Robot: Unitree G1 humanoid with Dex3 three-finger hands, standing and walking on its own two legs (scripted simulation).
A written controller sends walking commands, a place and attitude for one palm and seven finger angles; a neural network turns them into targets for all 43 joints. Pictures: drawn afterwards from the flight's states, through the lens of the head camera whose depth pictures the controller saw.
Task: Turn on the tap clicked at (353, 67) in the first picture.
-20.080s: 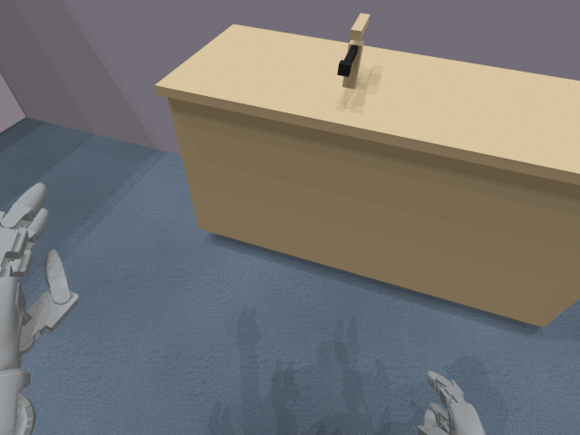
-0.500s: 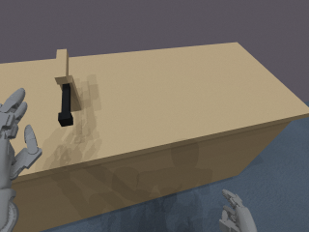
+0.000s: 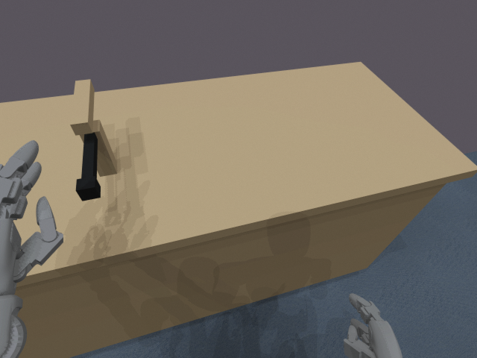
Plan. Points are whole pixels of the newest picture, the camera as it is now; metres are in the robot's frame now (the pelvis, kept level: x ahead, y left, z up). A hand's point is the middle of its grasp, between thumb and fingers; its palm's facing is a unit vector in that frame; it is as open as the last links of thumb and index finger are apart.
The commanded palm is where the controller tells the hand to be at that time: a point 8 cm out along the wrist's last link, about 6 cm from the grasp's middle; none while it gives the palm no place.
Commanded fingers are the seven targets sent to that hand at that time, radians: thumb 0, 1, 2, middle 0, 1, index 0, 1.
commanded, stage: shuffle to correct the standing spot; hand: left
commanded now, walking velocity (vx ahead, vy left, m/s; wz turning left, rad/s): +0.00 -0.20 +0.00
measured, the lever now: (88, 188) +0.34 +0.28 +0.09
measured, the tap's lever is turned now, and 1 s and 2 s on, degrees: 0 0 0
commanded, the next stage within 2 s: come to a stop and stand still in 0.06 s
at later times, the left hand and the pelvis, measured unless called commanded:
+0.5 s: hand (84, 233) +0.23 +0.22 +0.15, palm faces +0.37 -0.85 -0.38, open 7.5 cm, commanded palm +0.17 +0.26 +0.17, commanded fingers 0.00 0.90 0.90 -0.20 -0.30 -0.20 -0.30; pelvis +0.01 -0.02 +0.00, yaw +0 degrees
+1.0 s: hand (42, 239) +0.22 +0.27 +0.15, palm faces +0.38 -0.85 -0.37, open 7.5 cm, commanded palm +0.16 +0.29 +0.17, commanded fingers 0.00 0.90 0.90 -0.20 -0.30 -0.20 -0.30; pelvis -0.01 +0.01 +0.00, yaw -1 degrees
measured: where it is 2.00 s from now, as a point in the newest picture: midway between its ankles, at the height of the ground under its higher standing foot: outside the picture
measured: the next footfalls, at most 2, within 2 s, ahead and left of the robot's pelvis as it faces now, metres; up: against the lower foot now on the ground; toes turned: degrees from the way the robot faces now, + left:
none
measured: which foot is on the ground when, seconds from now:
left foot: down 0.00-1.00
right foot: down 0.00-1.00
